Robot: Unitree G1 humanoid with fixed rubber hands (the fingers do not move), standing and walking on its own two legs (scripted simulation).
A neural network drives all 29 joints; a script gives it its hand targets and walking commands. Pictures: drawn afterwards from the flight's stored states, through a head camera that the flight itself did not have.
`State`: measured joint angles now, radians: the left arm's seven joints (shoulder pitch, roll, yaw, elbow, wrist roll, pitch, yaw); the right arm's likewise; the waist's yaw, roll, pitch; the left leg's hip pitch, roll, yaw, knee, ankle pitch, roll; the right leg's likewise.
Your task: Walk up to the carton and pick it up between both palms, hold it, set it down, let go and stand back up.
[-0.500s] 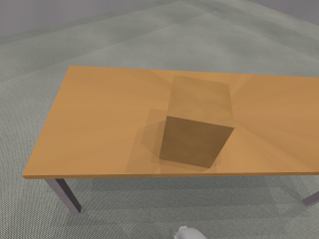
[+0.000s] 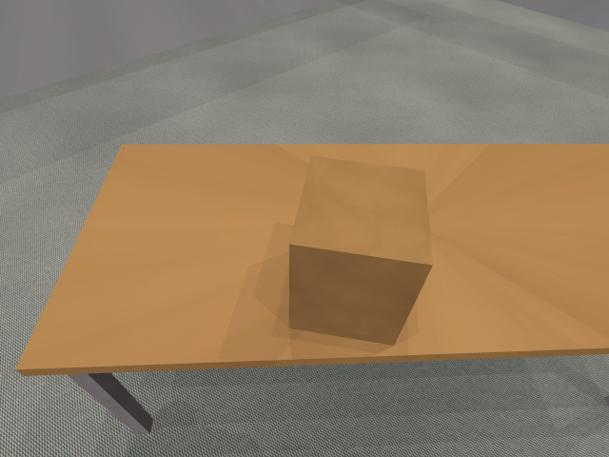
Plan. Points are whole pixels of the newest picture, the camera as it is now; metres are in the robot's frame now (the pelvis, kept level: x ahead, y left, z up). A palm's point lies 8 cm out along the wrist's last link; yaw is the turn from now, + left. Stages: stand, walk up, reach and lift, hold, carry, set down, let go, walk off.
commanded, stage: walk up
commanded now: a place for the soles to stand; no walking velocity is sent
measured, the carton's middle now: (353, 252) +0.49 -0.06 -0.06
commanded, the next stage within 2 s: none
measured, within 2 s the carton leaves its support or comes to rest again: neither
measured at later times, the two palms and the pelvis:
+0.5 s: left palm out of the picture +0.09 +0.28 -0.10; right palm out of the picture +0.06 -0.34 -0.08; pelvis +0.01 -0.03 +0.00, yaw -1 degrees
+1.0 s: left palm out of the picture +0.11 +0.28 -0.10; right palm out of the picture +0.07 -0.34 -0.08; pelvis +0.02 -0.02 +0.01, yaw -1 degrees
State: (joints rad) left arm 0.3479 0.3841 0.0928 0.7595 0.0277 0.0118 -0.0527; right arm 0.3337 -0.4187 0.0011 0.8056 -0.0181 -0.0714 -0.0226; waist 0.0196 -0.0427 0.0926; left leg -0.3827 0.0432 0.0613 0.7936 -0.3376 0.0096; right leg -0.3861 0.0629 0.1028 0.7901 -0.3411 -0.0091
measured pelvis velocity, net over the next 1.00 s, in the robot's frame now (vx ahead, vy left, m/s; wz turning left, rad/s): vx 0.02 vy -0.02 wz -0.02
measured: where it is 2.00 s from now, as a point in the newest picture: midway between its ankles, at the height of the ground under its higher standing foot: outside the picture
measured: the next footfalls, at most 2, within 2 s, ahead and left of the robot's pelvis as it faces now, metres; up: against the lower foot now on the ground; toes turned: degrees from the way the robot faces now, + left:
right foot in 0.32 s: +0.09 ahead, -0.15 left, +0.00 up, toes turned +6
right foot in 0.82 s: +0.08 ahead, -0.16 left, +0.00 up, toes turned +5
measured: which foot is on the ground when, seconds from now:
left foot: down 0.00-1.00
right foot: down 0.00-0.00, up 0.02-0.30, down 0.32-0.58, up 0.60-0.80, down 0.82-1.00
